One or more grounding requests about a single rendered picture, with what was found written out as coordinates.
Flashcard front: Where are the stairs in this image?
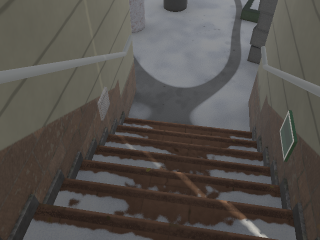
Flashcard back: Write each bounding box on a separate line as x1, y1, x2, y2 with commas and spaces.
23, 117, 297, 240

